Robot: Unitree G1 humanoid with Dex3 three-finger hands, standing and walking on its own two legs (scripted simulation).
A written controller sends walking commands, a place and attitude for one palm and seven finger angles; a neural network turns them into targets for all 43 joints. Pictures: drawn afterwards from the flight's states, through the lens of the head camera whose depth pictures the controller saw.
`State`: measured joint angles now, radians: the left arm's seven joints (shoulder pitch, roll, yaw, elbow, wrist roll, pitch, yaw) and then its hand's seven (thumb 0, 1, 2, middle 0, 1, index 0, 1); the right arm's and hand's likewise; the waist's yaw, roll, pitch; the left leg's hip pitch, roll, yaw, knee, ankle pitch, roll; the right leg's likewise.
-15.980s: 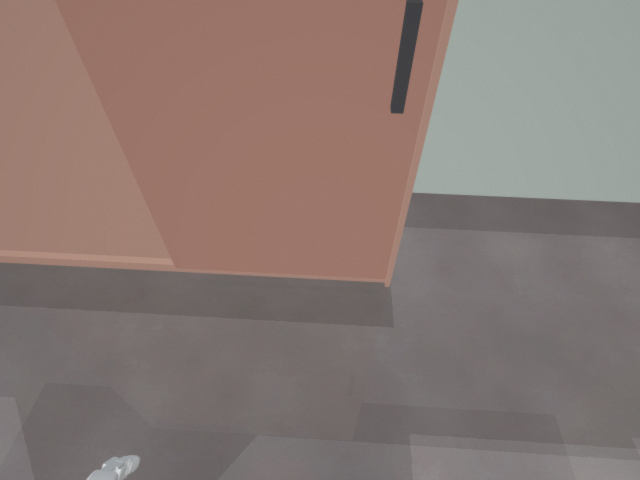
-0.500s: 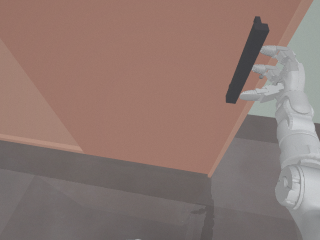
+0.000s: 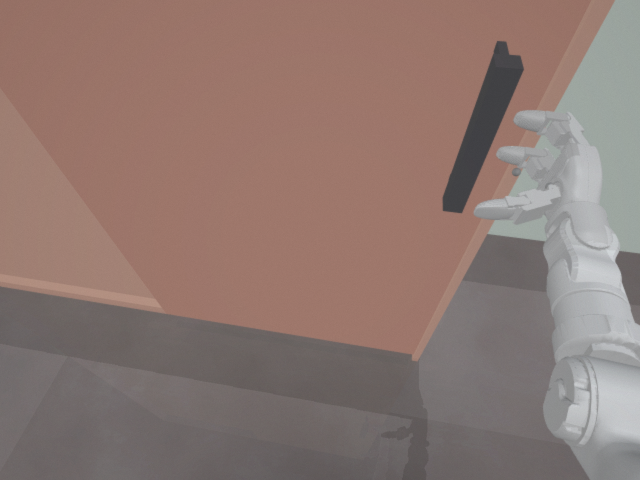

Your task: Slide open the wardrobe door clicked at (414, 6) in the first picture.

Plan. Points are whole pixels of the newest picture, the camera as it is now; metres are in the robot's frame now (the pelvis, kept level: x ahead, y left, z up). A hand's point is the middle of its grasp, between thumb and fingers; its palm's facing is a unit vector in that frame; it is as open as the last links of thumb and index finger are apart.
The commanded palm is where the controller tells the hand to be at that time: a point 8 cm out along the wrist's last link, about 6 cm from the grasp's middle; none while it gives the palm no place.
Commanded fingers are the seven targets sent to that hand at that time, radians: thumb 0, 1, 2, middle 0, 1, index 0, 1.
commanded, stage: slide the fingers in behind the handle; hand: right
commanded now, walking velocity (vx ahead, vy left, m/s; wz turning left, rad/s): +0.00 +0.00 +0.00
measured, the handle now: (474, 135) +0.54 -0.11 +0.14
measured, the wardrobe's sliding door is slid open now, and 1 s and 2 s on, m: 0.00 0.00 0.00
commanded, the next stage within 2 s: grip the handle and tug to test in 1.42 s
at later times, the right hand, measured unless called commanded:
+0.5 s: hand (486, 165) +0.48 -0.12 +0.15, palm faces +0.03 +1.00 +0.01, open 14.0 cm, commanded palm +0.45 -0.17 +0.15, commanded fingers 0.00 0.50 -0.30 0.30 1.20 0.30 1.20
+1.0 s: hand (480, 169) +0.47 -0.12 +0.15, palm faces +0.06 +1.00 -0.01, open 14.6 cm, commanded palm +0.44 -0.14 +0.15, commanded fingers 0.00 0.50 -0.30 0.30 1.20 0.30 1.20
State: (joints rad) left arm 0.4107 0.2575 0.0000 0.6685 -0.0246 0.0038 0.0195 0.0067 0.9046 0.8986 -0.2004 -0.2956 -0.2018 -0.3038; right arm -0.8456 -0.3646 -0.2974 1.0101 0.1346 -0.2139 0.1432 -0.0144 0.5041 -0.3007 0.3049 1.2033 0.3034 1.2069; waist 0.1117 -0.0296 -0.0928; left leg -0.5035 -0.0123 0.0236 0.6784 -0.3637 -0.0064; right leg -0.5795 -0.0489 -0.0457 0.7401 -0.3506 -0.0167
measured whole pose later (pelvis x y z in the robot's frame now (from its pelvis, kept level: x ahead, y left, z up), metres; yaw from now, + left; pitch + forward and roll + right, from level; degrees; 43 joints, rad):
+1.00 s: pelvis +0.00 +0.02 +0.00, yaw -2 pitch +9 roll +1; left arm 0.37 0.26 0.02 0.70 -0.02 -0.03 0.01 0.01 0.91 0.90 -0.20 -0.30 -0.20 -0.30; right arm -0.85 -0.25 -0.17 0.97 0.15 -0.20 0.00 -0.01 0.50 -0.30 0.21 1.15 0.18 1.17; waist 0.08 -0.04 -0.08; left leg -0.46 -0.01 0.05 0.67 -0.37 0.02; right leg -0.53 -0.04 -0.02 0.70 -0.33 0.01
